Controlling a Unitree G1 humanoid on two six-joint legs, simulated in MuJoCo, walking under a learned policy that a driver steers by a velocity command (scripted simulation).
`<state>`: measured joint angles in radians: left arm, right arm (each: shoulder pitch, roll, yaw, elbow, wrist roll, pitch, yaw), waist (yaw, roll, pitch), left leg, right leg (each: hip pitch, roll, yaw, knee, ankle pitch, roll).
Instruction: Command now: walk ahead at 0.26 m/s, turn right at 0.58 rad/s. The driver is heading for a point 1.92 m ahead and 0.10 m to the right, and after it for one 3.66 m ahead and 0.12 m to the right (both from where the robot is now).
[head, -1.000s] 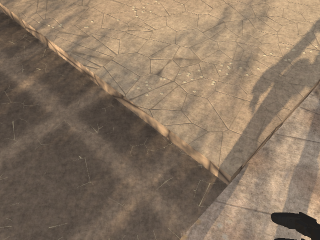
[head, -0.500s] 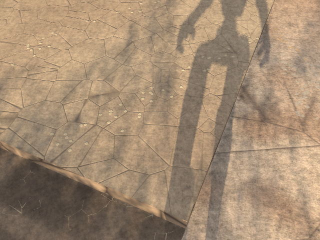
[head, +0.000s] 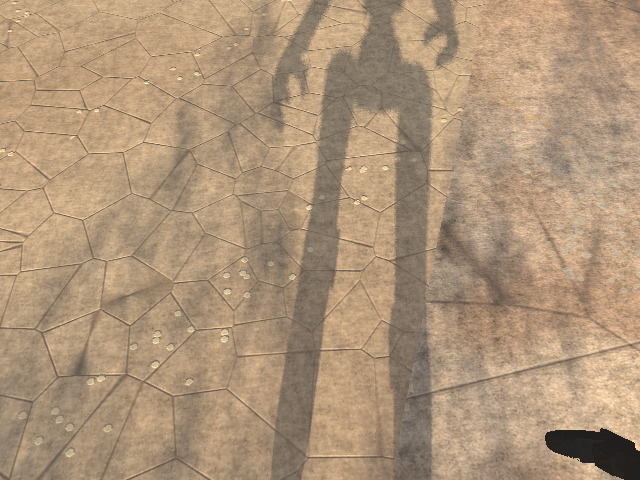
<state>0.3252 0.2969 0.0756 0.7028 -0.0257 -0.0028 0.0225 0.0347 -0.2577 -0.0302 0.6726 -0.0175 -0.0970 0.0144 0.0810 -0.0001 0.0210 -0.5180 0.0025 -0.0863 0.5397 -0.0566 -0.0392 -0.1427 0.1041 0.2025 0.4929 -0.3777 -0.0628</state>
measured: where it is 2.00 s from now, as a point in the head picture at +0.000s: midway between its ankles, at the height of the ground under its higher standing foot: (480, 301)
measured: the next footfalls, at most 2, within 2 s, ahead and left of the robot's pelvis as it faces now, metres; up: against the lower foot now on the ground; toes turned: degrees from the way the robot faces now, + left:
left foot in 0.02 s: +0.16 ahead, +0.15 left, +0.00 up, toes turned -5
right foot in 0.40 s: +0.14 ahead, -0.13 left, +0.00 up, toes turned -18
